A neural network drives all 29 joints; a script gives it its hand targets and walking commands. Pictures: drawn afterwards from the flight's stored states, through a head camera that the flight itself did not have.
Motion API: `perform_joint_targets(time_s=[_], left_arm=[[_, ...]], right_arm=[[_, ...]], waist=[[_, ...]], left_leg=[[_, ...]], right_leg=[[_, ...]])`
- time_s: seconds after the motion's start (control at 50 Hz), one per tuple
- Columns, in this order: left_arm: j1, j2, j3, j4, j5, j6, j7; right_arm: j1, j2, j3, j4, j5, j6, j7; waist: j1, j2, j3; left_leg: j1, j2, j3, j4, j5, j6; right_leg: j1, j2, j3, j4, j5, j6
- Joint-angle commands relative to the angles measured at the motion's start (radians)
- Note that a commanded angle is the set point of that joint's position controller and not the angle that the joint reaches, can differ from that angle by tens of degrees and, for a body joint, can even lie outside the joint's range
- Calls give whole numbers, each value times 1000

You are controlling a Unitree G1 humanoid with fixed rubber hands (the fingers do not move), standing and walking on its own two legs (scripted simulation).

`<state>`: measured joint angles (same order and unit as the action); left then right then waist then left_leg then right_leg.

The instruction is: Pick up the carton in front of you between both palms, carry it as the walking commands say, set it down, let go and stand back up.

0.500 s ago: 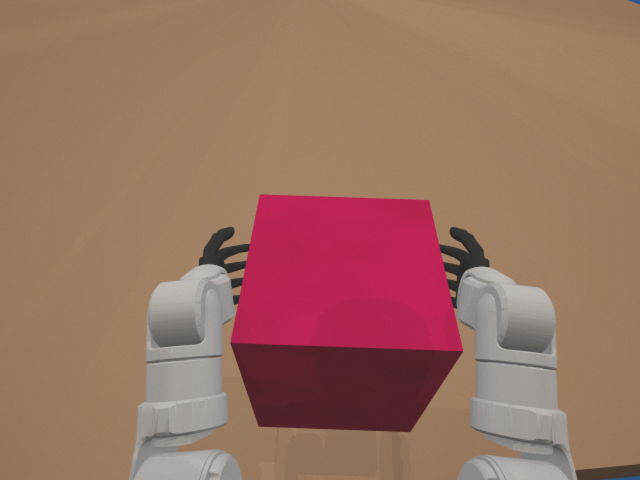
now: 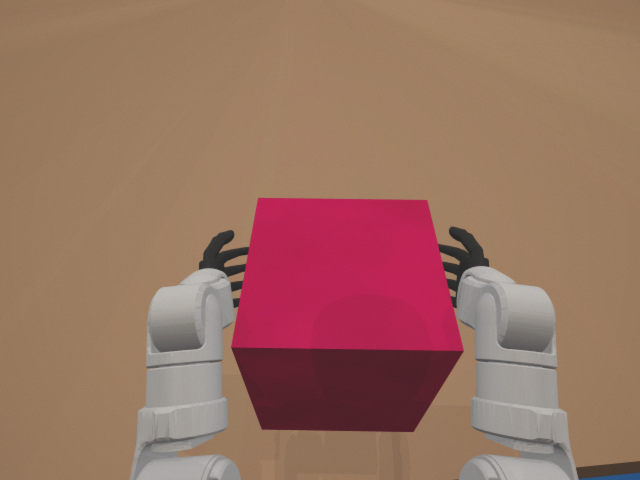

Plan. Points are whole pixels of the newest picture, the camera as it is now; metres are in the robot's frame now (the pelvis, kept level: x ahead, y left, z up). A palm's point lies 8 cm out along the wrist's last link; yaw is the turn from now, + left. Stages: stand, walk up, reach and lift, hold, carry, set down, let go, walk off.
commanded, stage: carry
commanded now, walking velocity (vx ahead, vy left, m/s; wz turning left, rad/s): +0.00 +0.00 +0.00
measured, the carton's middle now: (339, 321) +0.33 +0.00 +0.05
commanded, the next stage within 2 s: none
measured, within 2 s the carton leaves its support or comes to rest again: neither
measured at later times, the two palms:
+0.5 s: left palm (209, 287) +0.32 +0.15 +0.13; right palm (468, 284) +0.32 -0.15 +0.13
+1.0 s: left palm (217, 291) +0.32 +0.14 +0.12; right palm (477, 291) +0.31 -0.16 +0.13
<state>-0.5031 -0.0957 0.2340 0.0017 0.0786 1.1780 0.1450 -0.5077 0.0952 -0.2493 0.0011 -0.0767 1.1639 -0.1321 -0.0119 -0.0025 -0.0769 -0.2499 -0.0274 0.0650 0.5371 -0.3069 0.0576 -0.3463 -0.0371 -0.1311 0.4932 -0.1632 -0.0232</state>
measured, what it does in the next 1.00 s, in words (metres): stands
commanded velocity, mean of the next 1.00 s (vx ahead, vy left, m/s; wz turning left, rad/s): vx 0.00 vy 0.00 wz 0.00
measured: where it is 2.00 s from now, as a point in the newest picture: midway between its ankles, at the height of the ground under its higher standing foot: (310, 466)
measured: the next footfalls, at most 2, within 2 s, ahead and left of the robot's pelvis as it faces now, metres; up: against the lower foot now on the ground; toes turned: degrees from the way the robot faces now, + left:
left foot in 1.80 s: +0.47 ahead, +0.15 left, +0.12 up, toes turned +5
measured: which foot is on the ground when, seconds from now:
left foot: down 0.00-1.00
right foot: down 0.00-1.00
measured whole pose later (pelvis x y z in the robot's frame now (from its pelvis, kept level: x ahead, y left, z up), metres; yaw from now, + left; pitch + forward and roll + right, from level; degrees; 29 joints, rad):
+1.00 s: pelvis -0.01 +0.00 +0.00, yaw +0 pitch +1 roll +0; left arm -0.51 -0.10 0.24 0.01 0.08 1.18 0.15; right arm -0.51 0.10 -0.25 0.00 -0.08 1.16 -0.14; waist -0.01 0.00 -0.07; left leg -0.25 -0.02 0.07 0.53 -0.29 0.05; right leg -0.35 -0.04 -0.13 0.49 -0.15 -0.03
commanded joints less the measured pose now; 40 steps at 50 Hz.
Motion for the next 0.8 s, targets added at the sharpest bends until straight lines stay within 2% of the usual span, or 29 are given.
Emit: perform_joint_targets(time_s=[0.0,0.02,0.04,0.06,0.08,0.12,0.14,0.2,0.22,0.24,0.3,0.32,0.36,0.4,0.42,0.44,0.46,0.48,0.52,0.56,0.58,0.62,0.64,0.66,0.68,0.72,0.74,0.76,0.78], left_arm=[[-680,-867,-628,-94,-287,-23,-94],[-691,-862,-633,-99,-280,-23,-95],[-646,-885,-624,-77,-298,-19,-95],[-641,-876,-622,-105,-276,-20,-93],[-642,-864,-623,-97,-278,-20,-93],[-677,-832,-622,-88,-262,-20,-90],[-632,-861,-613,-86,-276,-21,-94],[-657,-872,-637,-79,-298,-22,-98],[-636,-853,-605,-39,-288,-21,-97],[-642,-827,-608,-69,-279,-19,-94],[-652,-841,-613,-74,-272,-16,-98],[-651,-855,-617,-94,-278,-18,-103],[-638,-874,-606,-65,-288,-16,-99],[-632,-863,-602,-70,-286,-19,-99],[-646,-845,-620,-61,-279,-13,-97],[-654,-862,-625,-62,-296,-14,-100],[-659,-852,-616,-82,-287,-17,-101],[-654,-873,-614,-68,-303,-15,-101],[-664,-831,-611,-69,-274,-16,-96],[-666,-881,-622,-56,-291,-11,-101],[-662,-870,-613,-53,-283,-14,-101],[-654,-848,-581,-44,-270,-10,-98],[-652,-835,-592,-37,-267,-9,-95],[-659,-857,-587,-52,-281,-12,-98],[-667,-879,-612,-70,-294,-19,-98],[-675,-885,-603,-46,-289,-16,-102],[-659,-878,-594,-54,-299,-18,-104],[-655,-849,-586,-34,-255,-13,-99],[-683,-846,-580,-44,-269,-16,-96]], right_arm=[[-604,871,638,-53,282,0,94],[-580,857,616,-26,258,4,95],[-593,849,616,-63,277,-3,90],[-607,880,634,-89,283,-3,94],[-595,862,631,-50,288,3,96],[-603,860,623,-36,278,-2,96],[-625,861,653,-112,287,-3,98],[-626,858,640,-80,288,-2,95],[-623,844,631,-56,278,1,91],[-556,834,614,-24,262,3,87],[-601,851,619,-49,276,5,90],[-614,854,624,-58,276,3,91],[-641,861,641,-92,297,3,89],[-613,863,625,-57,282,3,87],[-585,838,602,-49,244,6,85],[-582,839,606,-29,263,5,85],[-621,848,613,-77,261,-2,87],[-607,848,624,-54,279,5,86],[-577,860,611,0,264,9,88],[-607,832,615,-62,259,3,87],[-625,858,611,-53,271,6,87],[-625,868,604,-30,274,4,85],[-591,861,598,-7,261,9,87],[-584,859,604,-39,253,5,87],[-605,883,612,-28,270,8,90],[-651,873,618,-65,281,-3,87],[-637,877,639,-70,285,1,88],[-621,870,605,-7,259,6,86],[-611,872,601,-20,269,2,86]], waist=[[16,0,-346],[3,4,-315],[17,55,-335],[-10,41,-326],[10,21,-321],[7,-52,-342],[0,-14,-355],[9,28,-336],[14,17,-325],[5,-21,-313],[6,5,-313],[13,41,-311],[5,-14,-324],[11,-3,-309],[10,19,-289],[11,49,-317],[0,44,-301],[2,8,-332],[9,-2,-306],[8,58,-308],[15,2,-296],[4,12,-271],[5,-22,-281],[1,11,-286],[2,-2,-316],[13,57,-303],[7,6,-317],[4,21,-286],[3,-19,-285]], left_leg=[[62,153,-111,-76,312,11],[53,147,-110,-73,325,7],[56,147,-113,-57,330,13],[73,160,-109,-70,322,4],[54,156,-116,-71,315,10],[55,157,-130,-77,277,21],[57,154,-118,-65,266,10],[53,149,-102,-73,269,-6],[76,129,-99,-63,224,-1],[58,150,-123,-78,230,17],[64,162,-130,-88,262,8],[54,167,-134,-87,300,7],[77,164,-128,-98,315,17],[63,166,-137,-99,279,11],[64,161,-118,-115,251,6],[59,161,-130,-110,284,6],[84,176,-139,-102,319,0],[103,175,-147,-97,332,12],[78,179,-125,-81,314,9],[79,180,-130,-95,389,-6],[81,173,-119,-96,340,-4],[23,168,-141,-107,217,15],[47,171,-129,-102,226,13],[53,180,-151,-108,284,-8],[69,167,-123,-89,281,1],[56,165,-113,-94,254,3],[49,157,-129,-117,228,10],[29,173,-129,-127,212,11],[39,159,-135,-100,183,25]], right_leg=[[188,-121,106,-9,159,-16],[172,-112,106,-18,167,-6],[166,-121,105,-13,156,-11],[152,-113,117,-26,156,-8],[185,-112,110,-18,150,-10],[207,-118,119,-19,170,-14],[209,-112,114,-22,182,-8],[192,-111,114,-29,169,-23],[167,-121,128,-28,159,-19],[182,-122,118,-40,149,-19],[180,-117,115,-23,111,-18],[174,-120,119,-37,114,-15],[174,-110,112,-31,83,-6],[163,-112,130,-52,92,-10],[161,-124,119,-32,61,-8],[169,-110,119,-42,63,-10],[151,-112,122,-36,83,-8],[164,-112,116,-26,77,-11],[166,-105,109,-44,129,-9],[144,-121,115,-24,92,-5],[139,-109,102,-33,94,0],[151,-119,115,-49,52,-6],[145,-117,110,-48,58,-7],[166,-123,119,-42,73,-3],[165,-119,111,-41,84,10],[155,-128,126,-49,90,-13],[170,-129,121,-31,65,-15],[158,-122,120,-46,65,-10],[157,-129,138,-59,60,-19]])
